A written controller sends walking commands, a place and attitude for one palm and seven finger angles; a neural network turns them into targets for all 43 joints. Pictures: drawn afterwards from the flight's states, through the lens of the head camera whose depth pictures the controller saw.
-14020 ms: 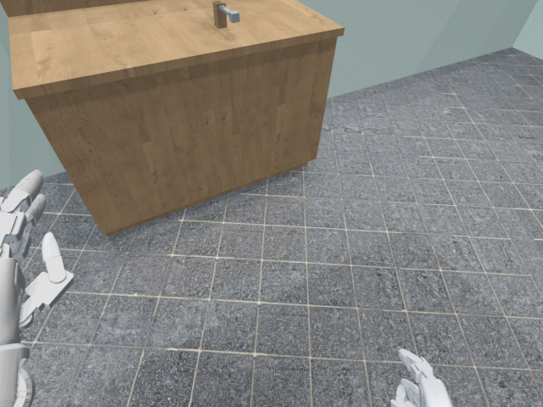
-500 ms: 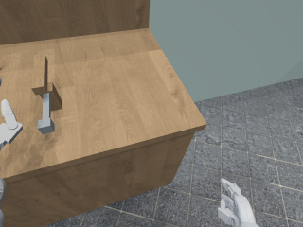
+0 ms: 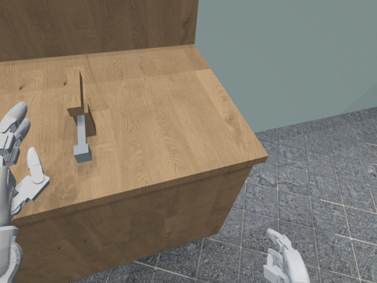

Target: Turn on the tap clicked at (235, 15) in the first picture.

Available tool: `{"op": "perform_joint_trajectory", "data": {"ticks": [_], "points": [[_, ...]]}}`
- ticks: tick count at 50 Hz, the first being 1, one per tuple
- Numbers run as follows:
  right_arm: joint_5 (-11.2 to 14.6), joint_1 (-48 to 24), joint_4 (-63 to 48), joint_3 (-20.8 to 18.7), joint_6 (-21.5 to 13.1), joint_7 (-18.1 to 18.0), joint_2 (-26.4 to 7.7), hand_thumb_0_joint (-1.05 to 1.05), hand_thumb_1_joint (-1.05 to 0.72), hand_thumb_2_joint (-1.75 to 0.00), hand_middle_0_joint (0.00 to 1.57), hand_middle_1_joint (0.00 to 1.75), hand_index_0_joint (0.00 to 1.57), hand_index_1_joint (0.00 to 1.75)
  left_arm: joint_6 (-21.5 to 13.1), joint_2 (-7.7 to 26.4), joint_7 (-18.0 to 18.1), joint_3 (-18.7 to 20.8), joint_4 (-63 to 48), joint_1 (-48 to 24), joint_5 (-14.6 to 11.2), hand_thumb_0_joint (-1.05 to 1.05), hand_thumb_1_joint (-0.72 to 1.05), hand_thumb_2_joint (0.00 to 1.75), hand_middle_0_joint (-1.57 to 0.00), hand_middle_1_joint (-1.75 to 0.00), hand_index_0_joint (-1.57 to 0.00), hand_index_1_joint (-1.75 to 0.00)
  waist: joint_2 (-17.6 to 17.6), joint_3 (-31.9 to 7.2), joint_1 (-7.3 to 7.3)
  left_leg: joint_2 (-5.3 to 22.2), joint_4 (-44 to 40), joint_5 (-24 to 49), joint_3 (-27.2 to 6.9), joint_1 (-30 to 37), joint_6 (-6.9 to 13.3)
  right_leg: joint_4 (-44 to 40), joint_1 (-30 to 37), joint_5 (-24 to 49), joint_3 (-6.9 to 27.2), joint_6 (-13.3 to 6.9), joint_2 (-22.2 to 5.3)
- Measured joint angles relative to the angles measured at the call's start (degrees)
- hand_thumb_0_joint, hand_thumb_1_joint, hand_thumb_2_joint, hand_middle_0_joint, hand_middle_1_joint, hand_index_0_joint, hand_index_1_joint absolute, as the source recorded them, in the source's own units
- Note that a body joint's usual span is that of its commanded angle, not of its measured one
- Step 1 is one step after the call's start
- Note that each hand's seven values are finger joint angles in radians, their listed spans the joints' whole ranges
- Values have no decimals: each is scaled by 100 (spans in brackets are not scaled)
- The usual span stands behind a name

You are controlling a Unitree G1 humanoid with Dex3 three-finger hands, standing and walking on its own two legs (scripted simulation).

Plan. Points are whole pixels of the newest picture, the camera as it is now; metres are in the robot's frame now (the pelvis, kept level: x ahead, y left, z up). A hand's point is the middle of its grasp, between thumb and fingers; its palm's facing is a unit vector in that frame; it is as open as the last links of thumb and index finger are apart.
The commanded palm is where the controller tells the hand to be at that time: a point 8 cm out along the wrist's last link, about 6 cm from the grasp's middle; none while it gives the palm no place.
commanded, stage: look again from close up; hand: left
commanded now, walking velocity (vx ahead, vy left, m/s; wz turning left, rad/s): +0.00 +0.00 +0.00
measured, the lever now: (82, 153) +0.33 +0.26 +0.08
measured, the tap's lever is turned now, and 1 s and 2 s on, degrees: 0 0 0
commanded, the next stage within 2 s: come to a stop and stand still in 0.36 s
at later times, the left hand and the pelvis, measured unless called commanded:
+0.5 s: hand (64, 190) +0.21 +0.22 +0.16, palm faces +0.40 -0.85 -0.34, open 7.4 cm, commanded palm +0.15 +0.25 +0.18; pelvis +0.00 -0.03 +0.00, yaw +1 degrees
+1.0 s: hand (73, 181) +0.23 +0.21 +0.16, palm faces +0.31 -0.87 -0.38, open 7.4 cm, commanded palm +0.17 +0.25 +0.18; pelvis +0.00 -0.02 +0.00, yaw -1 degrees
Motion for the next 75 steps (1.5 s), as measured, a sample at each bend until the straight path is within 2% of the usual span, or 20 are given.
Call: {"op": "perform_joint_trajectory", "data": {"ticks": [11, 26, 37, 38, 39, 41, 44, 47, 50, 52, 56, 61, 66, 75], "points": [[33, 131, 36, -68, 14, -61, -115, 1, -90, -90, 21, 30, 20, 30, -9, 46, -2, 7, 31, 132, -4, 2, 89, 90, -21, -30, -21, -30, 28, -76, -16, 68, -109, 110, -77, 55, -81, -146, 87, 123, -73, 95, 65], [51, 99, 82, -128, -19, -129, -198, 1, -90, -90, 20, 30, 20, 30, 68, -23, -21, -100, 124, 214, -52, 2, 89, 90, -21, -30, -21, -30, 111, -126, -45, 232, -86, 113, -175, 18, -219, -244, 111, 172, -158, -27, 233], [75, 45, 71, -137, 7, -144, -184, 1, -90, -90, 20, 30, 20, 30, 161, 15, -3, -72, 11, 284, -118, 2, 89, 90, -21, -30, -21, -30, 94, -68, -40, 219, -74, 74, -179, 18, -227, -178, 90, 103, -161, -31, 220], [7, 116, 31, -169, -59, -155, -177, 1, -90, -90, 20, 30, 20, 30, 184, 200, -126, 9, 48, 14, 108, 2, 89, 90, -22, -30, -21, -30, 90, -48, 50, 238, 8, 57, -210, -73, -229, -156, 41, 97, -194, -29, 239], [-23, 134, 86, -155, -139, -160, -157, 1, -90, -90, 20, 30, 20, 30, 17, 474, -223, 157, 263, -394, 200, 2, 89, 90, -22, -30, -21, -30, 32, -37, 135, 238, 69, 53, -237, -176, -234, -85, -61, 82, -223, -40, 240], [43, 56, 159, -128, -157, -65, -110, 1, -90, -90, 20, 30, 20, 30, -126, 699, -214, 433, 697, -1013, 62, 2, 88, 90, -22, -30, -22, -30, -67, 12, 225, 216, 61, 84, -184, -213, -242, 97, -206, 34, -174, -69, 212], [77, -14, 49, -121, -210, 93, -122, 1, -90, -90, 20, 30, 20, 30, -57, 472, -90, 578, 621, -1018, -97, 2, 89, 90, -21, -30, -21, -30, 16, -2, 111, 211, 125, 38, -73, -223, -209, 227, -280, -13, -63, -30, 198], [91, -6, -65, -109, -227, 147, -127, 1, -90, -90, 21, 30, 20, 30, -94, 166, -99, 265, 209, -323, -117, 2, 90, 90, -21, -30, -20, -30, 124, -89, -54, 198, 124, -12, 22, -187, -162, 219, -268, -22, 33, 32, 181], [71, 60, -85, -80, -193, 61, -89, 1, -90, -90, 21, 30, 20, 30, -127, 86, -214, -59, 27, 247, -71, 1, 89, 90, -21, -30, -20, -30, 106, -155, -122, 183, 81, -27, 63, -145, -144, 177, -237, -22, 75, 56, 165], [53, 115, -69, -65, -160, -19, -64, 1, -90, -90, 21, 30, 20, 30, -124, 149, -249, -93, 60, 375, -55, 1, 89, 90, -21, -30, -21, -30, 50, -152, -124, 165, 53, -18, 46, -122, -133, 164, -212, -30, 57, 57, 150], [33, 204, 10, -47, -168, -108, -80, 1, -90, -90, 21, 30, 20, 30, -71, 218, -183, 82, 174, 203, -55, 1, 89, 90, -22, -30, -21, -30, -35, -83, -31, 146, 52, -17, -20, -93, -126, 131, -144, -40, -10, 52, 135], [18, 186, 117, -49, -234, -84, -131, 1, -90, -90, 21, 30, 20, 30, -106, 72, -36, 180, 23, -44, -51, 2, 89, 90, -22, -30, -21, -30, -59, -58, 50, 139, 45, -31, -64, -59, -125, 47, -60, -27, -54, 62, 129], [16, 69, 108, -57, -210, -64, -112, 1, -90, -90, 21, 30, 20, 30, -118, -21, -29, 30, -6, -15, -19, 2, 89, 90, -21, -30, -21, -30, -52, -121, 15, 148, 2, -40, -56, -35, -127, -66, -9, 8, -44, 71, 139], [34, -59, -53, -46, -122, -84, -62, 1, -90, -90, 21, 30, 20, 30, 23, 123, -75, 23, -99, 171, -73, 2, 89, 90, -21, -30, -21, -30, -66, -63, -53, 147, -34, -37, -46, -7, -130, -99, 14, 12, -33, 72, 138]]}}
